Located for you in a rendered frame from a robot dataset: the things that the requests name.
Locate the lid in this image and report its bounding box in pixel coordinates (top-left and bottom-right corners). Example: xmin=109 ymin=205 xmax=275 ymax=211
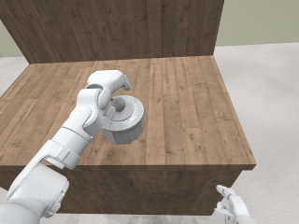
xmin=103 ymin=95 xmax=145 ymax=133

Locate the left robot hand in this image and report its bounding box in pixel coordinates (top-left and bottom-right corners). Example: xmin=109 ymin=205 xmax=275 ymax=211
xmin=87 ymin=70 xmax=131 ymax=117

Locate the robot left upper arm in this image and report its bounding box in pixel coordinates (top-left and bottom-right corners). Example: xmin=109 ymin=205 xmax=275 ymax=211
xmin=0 ymin=162 xmax=70 ymax=224

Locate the left robot forearm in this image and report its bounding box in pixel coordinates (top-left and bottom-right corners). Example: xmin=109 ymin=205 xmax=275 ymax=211
xmin=6 ymin=81 xmax=111 ymax=201

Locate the knob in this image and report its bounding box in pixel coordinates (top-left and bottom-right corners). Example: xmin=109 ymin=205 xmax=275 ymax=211
xmin=111 ymin=96 xmax=126 ymax=112

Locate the right robot hand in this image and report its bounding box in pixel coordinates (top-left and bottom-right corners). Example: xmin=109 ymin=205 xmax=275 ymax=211
xmin=214 ymin=185 xmax=250 ymax=224

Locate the table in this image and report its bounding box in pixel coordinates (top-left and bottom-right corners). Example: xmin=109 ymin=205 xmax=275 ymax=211
xmin=0 ymin=0 xmax=257 ymax=216

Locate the pot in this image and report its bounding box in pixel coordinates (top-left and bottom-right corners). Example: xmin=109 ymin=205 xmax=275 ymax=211
xmin=102 ymin=119 xmax=143 ymax=145

